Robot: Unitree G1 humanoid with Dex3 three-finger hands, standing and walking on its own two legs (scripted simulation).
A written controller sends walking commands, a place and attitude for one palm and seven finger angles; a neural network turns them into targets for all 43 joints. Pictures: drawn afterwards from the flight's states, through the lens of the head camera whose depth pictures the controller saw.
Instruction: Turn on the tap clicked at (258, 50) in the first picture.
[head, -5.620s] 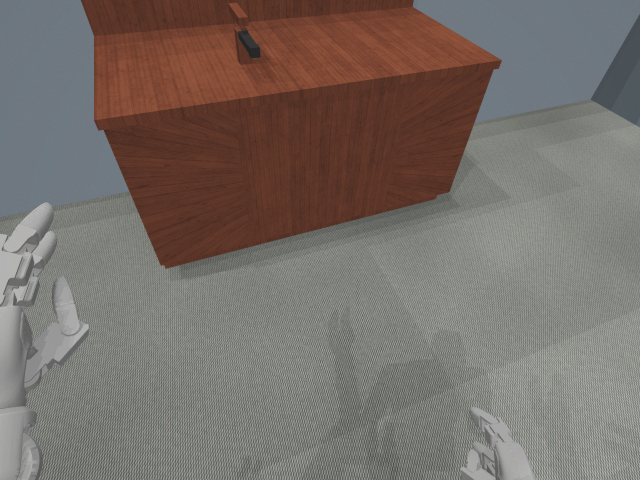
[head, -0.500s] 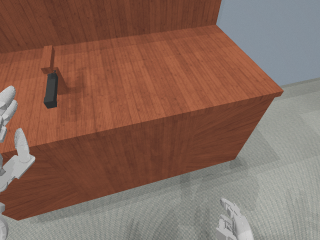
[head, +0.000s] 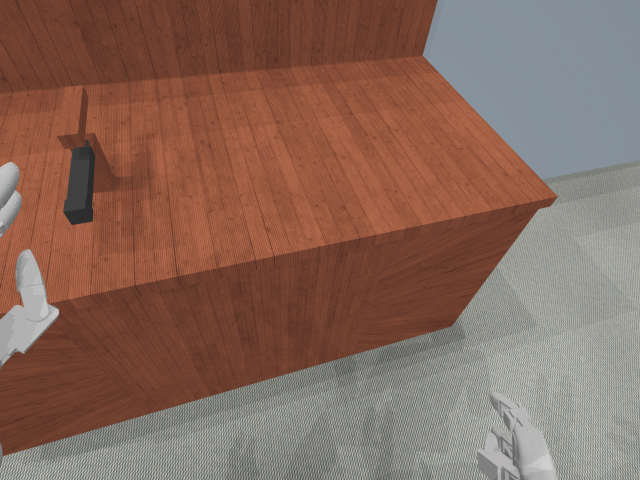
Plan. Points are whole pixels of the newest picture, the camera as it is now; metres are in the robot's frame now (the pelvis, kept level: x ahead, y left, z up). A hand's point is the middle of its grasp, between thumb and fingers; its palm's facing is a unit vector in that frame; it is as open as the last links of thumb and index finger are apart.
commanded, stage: come to a stop and stand still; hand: left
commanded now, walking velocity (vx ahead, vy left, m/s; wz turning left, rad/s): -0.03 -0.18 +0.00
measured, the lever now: (78, 210) +0.44 +0.39 +0.04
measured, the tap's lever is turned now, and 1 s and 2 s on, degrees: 0 0 0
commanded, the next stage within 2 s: look again from close up in 0.84 s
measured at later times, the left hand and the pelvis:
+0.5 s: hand (48, 415) +0.14 +0.21 +0.18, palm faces +0.42 -0.83 -0.36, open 7.5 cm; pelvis -0.07 -0.03 +0.01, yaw +1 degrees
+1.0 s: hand out of the picture +0.13 +0.25 +0.18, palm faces +0.46 -0.76 -0.46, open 7.5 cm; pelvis -0.09 -0.02 +0.00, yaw +1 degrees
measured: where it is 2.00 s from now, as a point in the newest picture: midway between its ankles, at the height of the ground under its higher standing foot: outside the picture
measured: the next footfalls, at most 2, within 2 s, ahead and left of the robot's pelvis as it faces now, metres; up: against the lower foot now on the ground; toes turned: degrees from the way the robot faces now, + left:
right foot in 0.26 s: -0.01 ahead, -0.12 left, +0.00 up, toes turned -3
left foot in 0.62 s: -0.03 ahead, +0.10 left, +0.00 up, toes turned +4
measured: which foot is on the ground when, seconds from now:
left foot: down 0.00-0.34, up 0.36-0.60, down 0.62-1.00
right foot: up 0.00-0.24, down 0.26-1.00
